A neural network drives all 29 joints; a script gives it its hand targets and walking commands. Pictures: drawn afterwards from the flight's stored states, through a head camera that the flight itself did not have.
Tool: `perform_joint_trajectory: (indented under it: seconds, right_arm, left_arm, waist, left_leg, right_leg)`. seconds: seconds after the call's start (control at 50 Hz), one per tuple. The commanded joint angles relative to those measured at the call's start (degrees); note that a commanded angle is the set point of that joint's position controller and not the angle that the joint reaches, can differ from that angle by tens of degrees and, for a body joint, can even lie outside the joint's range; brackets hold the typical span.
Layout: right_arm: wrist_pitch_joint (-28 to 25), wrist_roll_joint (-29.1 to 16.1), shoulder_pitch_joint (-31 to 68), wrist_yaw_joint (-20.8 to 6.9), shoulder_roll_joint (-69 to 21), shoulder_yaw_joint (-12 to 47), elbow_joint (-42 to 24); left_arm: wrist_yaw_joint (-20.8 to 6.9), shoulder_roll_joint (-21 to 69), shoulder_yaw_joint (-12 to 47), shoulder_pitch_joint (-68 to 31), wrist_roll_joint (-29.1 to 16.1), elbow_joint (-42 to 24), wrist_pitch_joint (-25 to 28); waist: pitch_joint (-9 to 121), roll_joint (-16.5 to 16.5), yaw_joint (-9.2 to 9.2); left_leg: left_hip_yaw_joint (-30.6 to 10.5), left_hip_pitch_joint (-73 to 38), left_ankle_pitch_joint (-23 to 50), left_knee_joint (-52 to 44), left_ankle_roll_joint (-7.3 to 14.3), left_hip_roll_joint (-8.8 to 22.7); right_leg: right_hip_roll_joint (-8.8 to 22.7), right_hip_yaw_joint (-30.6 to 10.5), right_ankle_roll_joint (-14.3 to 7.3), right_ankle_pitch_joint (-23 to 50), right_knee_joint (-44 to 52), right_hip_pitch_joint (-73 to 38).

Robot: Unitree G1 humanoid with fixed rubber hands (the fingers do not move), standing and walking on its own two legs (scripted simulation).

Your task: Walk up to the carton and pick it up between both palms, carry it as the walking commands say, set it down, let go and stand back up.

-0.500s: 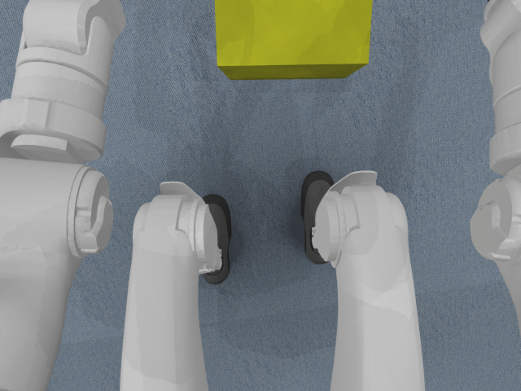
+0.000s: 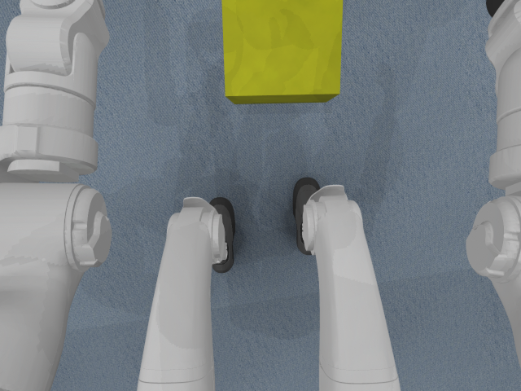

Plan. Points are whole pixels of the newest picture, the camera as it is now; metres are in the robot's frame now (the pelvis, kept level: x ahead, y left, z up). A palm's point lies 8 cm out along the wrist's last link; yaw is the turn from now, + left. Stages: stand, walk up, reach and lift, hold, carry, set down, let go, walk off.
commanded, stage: set down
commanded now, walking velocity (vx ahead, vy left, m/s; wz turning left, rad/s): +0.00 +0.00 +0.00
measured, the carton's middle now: (280, 53) +0.58 -0.06 -0.50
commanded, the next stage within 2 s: let go in 0.30 s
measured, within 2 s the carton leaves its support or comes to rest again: neither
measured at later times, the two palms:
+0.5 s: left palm out of the picture +0.56 +0.14 -0.01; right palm out of the picture +0.52 -0.26 -0.02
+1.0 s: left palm out of the picture +0.41 +0.20 +0.08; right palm out of the picture +0.37 -0.24 +0.08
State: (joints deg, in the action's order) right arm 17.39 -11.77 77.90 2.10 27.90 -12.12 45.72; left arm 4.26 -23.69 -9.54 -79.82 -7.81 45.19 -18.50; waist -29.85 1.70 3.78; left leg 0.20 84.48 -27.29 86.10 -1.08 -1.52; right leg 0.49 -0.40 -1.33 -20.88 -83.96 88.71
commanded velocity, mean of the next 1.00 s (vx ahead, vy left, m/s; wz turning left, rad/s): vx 0.00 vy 0.00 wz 0.00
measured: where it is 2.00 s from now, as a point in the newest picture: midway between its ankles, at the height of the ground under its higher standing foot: (264, 238)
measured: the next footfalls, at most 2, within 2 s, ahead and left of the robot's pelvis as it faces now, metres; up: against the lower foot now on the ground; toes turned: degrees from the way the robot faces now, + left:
none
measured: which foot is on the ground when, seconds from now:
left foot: down 0.00-1.00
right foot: down 0.00-1.00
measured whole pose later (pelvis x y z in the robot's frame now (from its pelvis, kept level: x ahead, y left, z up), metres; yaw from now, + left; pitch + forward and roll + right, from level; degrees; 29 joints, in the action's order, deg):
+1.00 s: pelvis +0.11 +0.00 +0.17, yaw -1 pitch +21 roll +0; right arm 2.1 -0.2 10.8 -4.7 11.6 -6.9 34.4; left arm -0.3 -9.6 -9.1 -14.1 3.8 37.1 -2.3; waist 2.1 0.3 2.8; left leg -1.6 41.5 -16.3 36.4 -0.9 -0.3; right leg -0.5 0.7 -0.9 -11.6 -35.0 44.8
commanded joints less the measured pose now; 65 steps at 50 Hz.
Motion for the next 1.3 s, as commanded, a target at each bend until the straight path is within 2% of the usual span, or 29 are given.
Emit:
perform_joint_trajectory:
  seconds: [0.0, 0.02, 0.04, 0.06, 0.12, 0.14, 0.18, 0.2, 0.28, 0.3, 0.32, 0.36, 0.42, 0.46, 0.5, 0.56, 0.6, 0.64, 0.7, 0.74, 0.76, 0.78, 0.82, 0.9, 0.98, 1.0, 1.1, 1.2, 1.28]
  right_arm:
    - [-1.5, 0.4, 12.7, -0.4, 8.0, -1.9, -8.2]
    - [-1.5, 0.7, 12.9, -0.6, 7.5, -1.9, -5.9]
    - [-1.7, 1.0, 13.4, -0.8, 7.8, -2.1, -6.7]
    - [-2.0, 1.4, 13.1, -0.9, 7.7, -2.3, -6.1]
    - [-3.0, 2.4, 13.7, -1.1, 6.7, -2.5, -6.6]
    - [-3.3, 3.2, 12.2, -1.2, 5.8, -3.0, -3.8]
    - [-3.8, 4.5, 11.3, -1.8, 4.9, -3.4, 0.0]
    - [-4.5, 5.3, 11.4, -2.0, 3.7, -3.3, -1.1]
    - [-6.8, 11.1, 5.2, -2.8, -1.7, -6.5, 6.3]
    - [-7.3, 12.5, 2.3, -3.0, -3.0, -7.5, 7.3]
    - [-7.6, 13.5, 1.3, -3.1, -4.2, -8.1, 6.2]
    - [-8.2, 16.0, -0.4, -3.5, -2.6, -10.0, 4.3]
    - [-8.5, 17.3, -3.2, -4.4, -2.9, -9.5, 1.1]
    - [-8.6, 18.2, -7.0, -4.8, -1.3, -9.3, -1.7]
    - [-9.2, 17.1, -11.8, -5.3, -2.0, -6.6, -7.4]
    - [-9.7, 16.2, -22.7, -5.7, -3.8, -3.1, -12.6]
    - [-10.0, 14.9, -27.9, -6.0, -4.6, -2.0, -15.0]
    - [-10.8, 13.7, -29.4, -6.4, -5.2, -0.9, -16.9]
    - [-12.2, 13.2, -37.6, -6.9, -6.7, 0.1, -18.7]
    - [-12.9, 13.0, -44.6, -7.2, -8.4, 0.7, -16.0]
    - [-13.4, 12.5, -48.2, -7.1, -9.3, 1.3, -15.3]
    - [-13.8, 12.4, -51.2, -7.2, -10.1, 1.6, -14.4]
    - [-14.5, 11.5, -56.2, -7.3, -11.8, 2.9, -13.0]
    - [-16.6, 11.2, -64.8, -6.8, -12.1, 4.0, -16.4]
    - [-17.7, 11.5, -74.1, -6.5, -11.2, 5.6, -20.1]
    - [-18.1, 11.4, -73.5, -6.4, -10.7, 5.6, -21.4]
    - [-17.7, 10.9, -79.5, -6.1, -10.7, 7.5, -24.8]
    - [-16.2, 12.7, -86.4, -6.4, -10.0, 6.9, -26.9]
    - [-14.2, 12.9, -87.2, -6.9, -9.6, 7.6, -27.5]
  left_arm:
    - [-0.5, -8.2, -1.4, -14.1, 0.1, -9.0, 1.6]
    - [-0.6, -7.5, -1.0, -14.1, 0.2, -7.0, 1.6]
    - [-0.8, -7.8, -1.7, -13.9, 0.7, -6.8, 1.7]
    - [-0.9, -7.4, -1.7, -13.8, 0.8, -6.4, 1.9]
    - [-1.0, -7.0, -2.6, -13.4, 1.9, -5.8, 2.9]
    - [-1.2, -5.9, -2.2, -12.8, 2.2, -4.3, 3.1]
    - [-1.6, -4.2, -2.1, -11.9, 3.2, -0.8, 3.5]
    - [-1.9, -3.8, -3.1, -11.3, 4.1, -0.2, 4.3]
    - [-3.0, 1.2, -5.1, -6.9, 9.1, 7.6, 6.7]
    - [-3.1, 2.1, -5.8, -4.9, 10.9, 7.4, 7.4]
    - [-3.3, 1.5, -7.4, -3.2, 12.3, 7.9, 7.9]
    - [-2.5, 1.5, -9.0, -0.5, 14.5, 6.5, 8.2]
    - [-1.2, 2.4, -10.9, 4.5, 16.3, 4.6, 8.0]
    - [0.1, 3.5, -10.1, 7.8, 16.2, -0.7, 8.1]
    - [0.4, 3.4, -9.5, 11.6, 15.5, -6.9, 9.1]
    - [-0.6, 3.6, -6.0, 21.2, 12.2, -13.1, 10.0]
    - [-1.6, 3.8, -4.5, 26.4, 10.7, -16.6, 10.7]
    - [-2.5, 5.0, -3.2, 29.0, 9.4, -16.9, 11.5]
    - [-3.3, 5.3, -3.3, 39.5, 9.9, -13.8, 12.7]
    - [-3.7, 7.0, -2.1, 45.3, 9.9, -11.9, 13.6]
    - [-3.7, 6.9, -2.6, 48.3, 10.8, -12.6, 14.2]
    - [-3.9, 7.3, -2.2, 50.3, 10.8, -12.2, 14.8]
    - [-4.0, 7.8, -2.3, 55.5, 11.6, -10.3, 15.5]
    - [-4.2, 7.1, -2.3, 62.8, 12.0, -13.0, 17.8]
    - [-4.7, 7.7, 0.3, 72.0, 10.7, -17.4, 19.0]
    - [-4.8, 8.0, 1.2, 71.4, 9.9, -18.7, 19.2]
    - [-6.0, 8.3, 4.4, 78.6, 7.4, -23.3, 18.4]
    - [-6.8, 8.3, 6.1, 87.1, 7.4, -25.4, 17.4]
    - [-6.9, 8.7, 7.2, 88.6, 8.3, -26.4, 15.9]
  waist:
    - [112.2, -1.5, 0.44]
    - [108.5, -1.3, 0.6]
    - [107.8, -1.6, 0.22]
    - [105.8, -1.6, 0.63]
    - [104.2, -2.5, -0.09]
    - [102.2, -2.1, 0.44]
    - [96.7, -1.4, 0.59]
    - [94.7, -2.3, -0.05]
    - [78.7, -2.1, 1.74]
    - [76.9, -1.3, 1.94]
    - [76.2, -1.1, 1.19]
    - [77.0, 0.4, 1.14]
    - [79.3, 1.3, -0.33]
    - [86.0, 1.6, 0.14]
    - [91.0, -0.2, -0.05]
    - [95.2, -4.8, 0.99]
    - [92.9, -5.4, 1.09]
    - [88.0, -5.6, 1.22]
    - [83.5, -7.2, -0.02]
    - [78.5, -6.3, -0.07]
    - [77.1, -5.2, -0.9]
    - [73.7, -5.2, -0.74]
    - [69.1, -3.5, -1.67]
    - [62.2, -1.3, -1.92]
    - [56.9, 0.6, -1.79]
    - [54.0, 0.6, -1.62]
    - [43.9, 0.2, -2.55]
    - [36.0, 0.6, -3.17]
    - [27.2, 2.4, -3.66]
  left_leg:
    - [1.8, -21.4, 12.8, -13.4, 0.7, -4.6]
    - [1.6, -21.1, 11.3, -14.7, 0.6, -4.3]
    - [1.6, -21.8, 11.2, -16.0, 0.5, -4.2]
    - [1.2, -22.0, 11.0, -17.7, 0.6, -4.0]
    - [1.3, -23.3, 12.2, -21.2, 0.4, -3.9]
    - [0.7, -23.9, 13.2, -22.8, 0.2, -3.7]
    - [0.4, -23.6, 11.6, -24.6, 0.0, -3.2]
    - [0.5, -23.0, 12.6, -25.4, 0.0, -3.4]
    - [-0.3, -16.7, 11.7, -27.5, -0.7, -2.8]
    - [-0.2, -16.1, 10.8, -28.1, -1.0, -2.6]
    - [0.1, -15.8, 10.7, -28.8, -1.0, -2.7]
    - [0.6, -17.8, 10.4, -30.6, -1.4, -2.8]
    - [1.4, -22.4, 11.5, -34.0, -1.6, -3.2]
    - [1.3, -27.9, 16.1, -35.1, -1.6, -3.1]
    - [1.6, -30.3, 21.8, -35.4, -0.9, -3.5]
    - [1.3, -29.9, 26.7, -36.5, -0.1, -3.7]
    - [1.3, -29.2, 26.2, -38.0, -0.2, -4.1]
    - [1.1, -27.1, 25.9, -39.2, -0.1, -4.0]
    - [0.9, -27.9, 25.7, -41.6, -0.2, -3.7]
    - [0.7, -29.1, 25.0, -44.0, -0.5, -3.2]
    - [0.6, -30.7, 26.5, -45.0, -0.8, -3.1]
    - [0.5, -31.5, 24.9, -46.3, -0.8, -2.9]
    - [0.4, -34.5, 24.7, -48.5, -1.0, -2.4]
    - [-0.1, -41.2, 24.2, -52.3, -0.9, -1.9]
    - [-0.3, -52.5, 24.5, -56.1, -0.4, -1.5]
    - [-0.8, -54.6, 23.8, -56.9, -0.2, -1.2]
    - [-1.3, -63.0, 16.4, -62.1, 0.3, 0.1]
    - [-2.4, -64.5, 13.3, -67.1, 0.9, 2.6]
    - [-3.0, -59.3, 5.8, -72.2, 1.8, 4.7]
  right_leg:
    - [-4.4, -0.1, 1.6, 21.6, 10.8, -50.1]
    - [-4.3, 0.1, 1.6, 19.2, 12.1, -47.9]
    - [-4.4, 0.0, 1.7, 18.5, 13.4, -48.5]
    - [-4.2, -0.1, 1.7, 18.5, 14.9, -49.0]
    - [-4.1, -0.3, 2.2, 19.5, 18.2, -51.6]
    - [-4.1, -0.1, 2.2, 20.6, 19.1, -50.9]
    - [-4.0, 0.2, 2.3, 17.6, 20.9, -47.4]
    - [-4.0, 0.3, 2.5, 18.3, 21.9, -47.5]
    - [-3.4, 2.0, 2.8, 16.5, 23.9, -37.2]
    - [-3.4, 1.7, 2.6, 15.2, 25.0, -35.8]
    - [-3.4, 1.5, 2.7, 14.7, 25.8, -35.8]
    - [-3.6, 1.6, 2.6, 13.9, 26.8, -37.3]
    - [-3.6, 1.8, 2.9, 13.9, 29.4, -42.1]
    - [-3.7, 1.5, 2.8, 18.4, 29.9, -47.7]
    - [-3.3, 0.3, 2.6, 26.1, 30.8, -55.5]
    - [-2.9, -1.3, 2.4, 37.2, 31.3, -67.2]
    - [-2.2, -3.0, 2.0, 40.3, 33.0, -71.3]
    - [-1.5, -4.2, 1.8, 43.5, 34.1, -72.0]
    - [-0.7, -4.5, 2.6, 47.2, 36.0, -74.9]
    - [-0.5, -4.2, 2.7, 46.1, 37.8, -75.1]
    - [-0.4, -4.4, 2.8, 47.5, 38.7, -75.7]
    - [-0.3, -4.4, 2.8, 45.6, 40.3, -75.9]
    - [-0.2, -3.9, 2.9, 42.9, 42.3, -74.6]
    - [-0.5, -3.5, 2.8, 39.8, 46.4, -77.0]
    - [-1.4, -1.8, 2.5, 31.3, 50.5, -78.1]
    - [-1.5, -1.5, 2.5, 28.0, 51.3, -76.9]
    - [-1.9, -0.1, 1.9, 15.3, 55.3, -79.1]
    - [-3.9, 2.2, 2.3, 13.8, 56.4, -86.6]
    - [-5.0, 3.6, 3.3, 12.0, 56.8, -93.3]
